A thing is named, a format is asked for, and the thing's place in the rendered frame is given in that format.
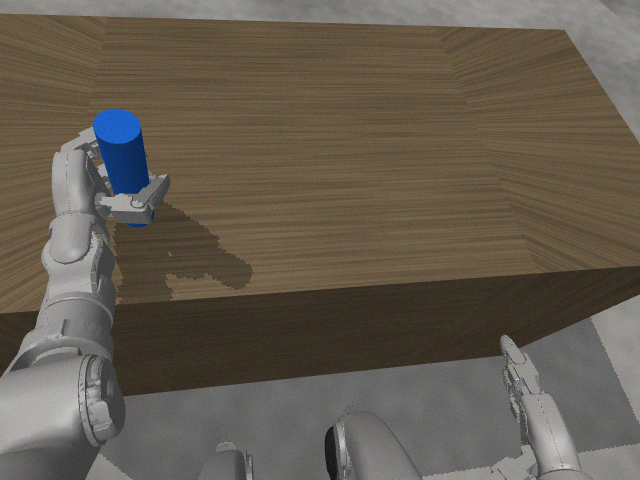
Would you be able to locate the right robot hand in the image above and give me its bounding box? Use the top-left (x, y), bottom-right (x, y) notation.
top-left (485, 335), bottom-right (583, 480)

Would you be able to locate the left robot hand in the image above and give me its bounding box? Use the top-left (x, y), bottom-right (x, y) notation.
top-left (51, 126), bottom-right (170, 225)

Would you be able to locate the can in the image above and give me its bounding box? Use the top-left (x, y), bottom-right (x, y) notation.
top-left (93, 109), bottom-right (154, 227)

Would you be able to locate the left robot arm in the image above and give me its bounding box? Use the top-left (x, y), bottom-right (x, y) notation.
top-left (0, 213), bottom-right (126, 480)

